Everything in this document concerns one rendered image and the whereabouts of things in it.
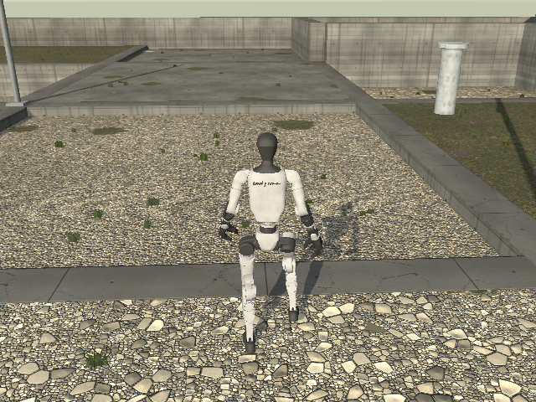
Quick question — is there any robot left hand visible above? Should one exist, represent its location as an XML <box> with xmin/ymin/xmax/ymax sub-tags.
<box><xmin>219</xmin><ymin>225</ymin><xmax>238</xmax><ymax>241</ymax></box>

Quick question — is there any robot right forearm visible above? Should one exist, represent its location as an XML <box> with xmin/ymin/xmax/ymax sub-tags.
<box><xmin>301</xmin><ymin>203</ymin><xmax>320</xmax><ymax>240</ymax></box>

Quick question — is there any robot right thigh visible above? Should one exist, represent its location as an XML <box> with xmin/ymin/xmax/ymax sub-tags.
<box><xmin>279</xmin><ymin>232</ymin><xmax>296</xmax><ymax>272</ymax></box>

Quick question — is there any right robot upper arm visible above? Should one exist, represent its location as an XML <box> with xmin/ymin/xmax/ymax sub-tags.
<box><xmin>285</xmin><ymin>169</ymin><xmax>308</xmax><ymax>217</ymax></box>

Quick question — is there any right robot shin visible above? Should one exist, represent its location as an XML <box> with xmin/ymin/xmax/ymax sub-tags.
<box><xmin>285</xmin><ymin>258</ymin><xmax>297</xmax><ymax>311</ymax></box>

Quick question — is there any robot left forearm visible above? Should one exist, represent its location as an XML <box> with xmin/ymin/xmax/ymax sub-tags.
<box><xmin>220</xmin><ymin>201</ymin><xmax>235</xmax><ymax>229</ymax></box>

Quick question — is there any left robot upper arm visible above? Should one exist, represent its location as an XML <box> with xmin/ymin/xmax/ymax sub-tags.
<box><xmin>226</xmin><ymin>169</ymin><xmax>250</xmax><ymax>214</ymax></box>

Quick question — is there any robot right hand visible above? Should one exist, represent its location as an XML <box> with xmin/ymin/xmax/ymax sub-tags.
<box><xmin>304</xmin><ymin>236</ymin><xmax>323</xmax><ymax>258</ymax></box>

